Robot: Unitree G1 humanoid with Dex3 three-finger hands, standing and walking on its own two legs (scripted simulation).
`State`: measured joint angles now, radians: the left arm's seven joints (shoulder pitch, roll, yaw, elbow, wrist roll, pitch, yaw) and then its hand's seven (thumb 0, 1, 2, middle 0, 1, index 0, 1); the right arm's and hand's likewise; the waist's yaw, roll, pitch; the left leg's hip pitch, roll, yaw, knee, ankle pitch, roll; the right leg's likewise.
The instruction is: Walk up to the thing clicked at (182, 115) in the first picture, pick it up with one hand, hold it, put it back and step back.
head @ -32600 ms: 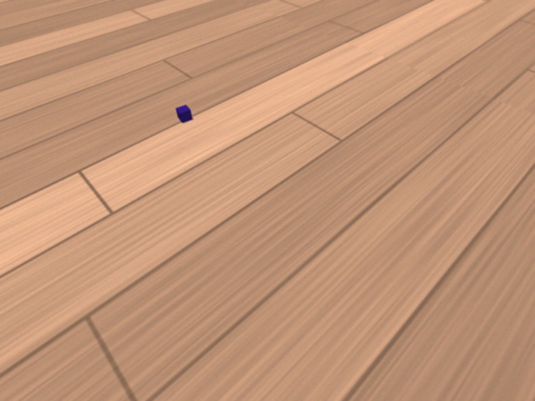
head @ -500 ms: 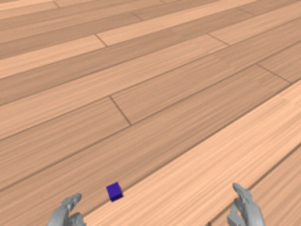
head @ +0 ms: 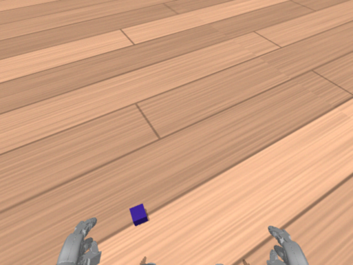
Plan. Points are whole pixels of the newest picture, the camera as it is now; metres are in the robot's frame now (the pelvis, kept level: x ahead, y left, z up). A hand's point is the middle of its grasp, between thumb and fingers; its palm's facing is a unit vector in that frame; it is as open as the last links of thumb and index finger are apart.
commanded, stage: stand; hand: left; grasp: from above
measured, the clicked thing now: (138, 214) +0.46 +0.22 -0.69
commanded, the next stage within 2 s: none
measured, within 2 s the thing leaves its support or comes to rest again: neither
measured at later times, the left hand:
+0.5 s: hand out of the picture +0.05 +0.23 -0.12, palm faces +0.03 -0.95 -0.31, open 7.4 cm
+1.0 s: hand out of the picture +0.04 +0.23 -0.11, palm faces +0.02 -0.94 -0.33, open 7.4 cm
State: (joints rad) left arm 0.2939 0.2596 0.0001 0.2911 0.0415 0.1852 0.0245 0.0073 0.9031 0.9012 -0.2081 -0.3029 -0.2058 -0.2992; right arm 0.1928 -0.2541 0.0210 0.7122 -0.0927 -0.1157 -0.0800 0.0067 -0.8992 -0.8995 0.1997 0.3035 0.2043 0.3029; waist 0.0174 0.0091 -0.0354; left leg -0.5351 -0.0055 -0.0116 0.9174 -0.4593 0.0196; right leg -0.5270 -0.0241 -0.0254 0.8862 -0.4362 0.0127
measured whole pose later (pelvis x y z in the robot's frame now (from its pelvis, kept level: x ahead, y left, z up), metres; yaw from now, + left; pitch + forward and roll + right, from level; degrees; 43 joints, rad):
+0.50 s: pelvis +0.00 +0.01 +0.05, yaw +0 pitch -3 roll +0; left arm 0.21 0.27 0.03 1.03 0.03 0.01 0.03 0.01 0.91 0.90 -0.21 -0.30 -0.21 -0.30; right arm 0.18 -0.28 -0.03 1.04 -0.04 -0.01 -0.02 0.00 -0.90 -0.90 0.20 0.30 0.20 0.30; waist 0.02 0.00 0.04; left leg -0.16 -0.03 0.00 0.47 -0.25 0.03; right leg -0.16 -0.04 -0.02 0.46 -0.24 0.03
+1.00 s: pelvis +0.00 +0.00 +0.05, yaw +0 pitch -4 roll +0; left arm 0.16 0.29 0.02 1.16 0.03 0.00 0.02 0.00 0.91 0.90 -0.21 -0.30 -0.21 -0.30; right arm 0.14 -0.31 -0.02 1.14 -0.03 -0.01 -0.02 0.00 -0.90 -0.90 0.20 0.30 0.20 0.30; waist 0.02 0.02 0.05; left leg -0.10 -0.01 -0.01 0.34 -0.18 0.01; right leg -0.11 -0.03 -0.02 0.34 -0.17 0.02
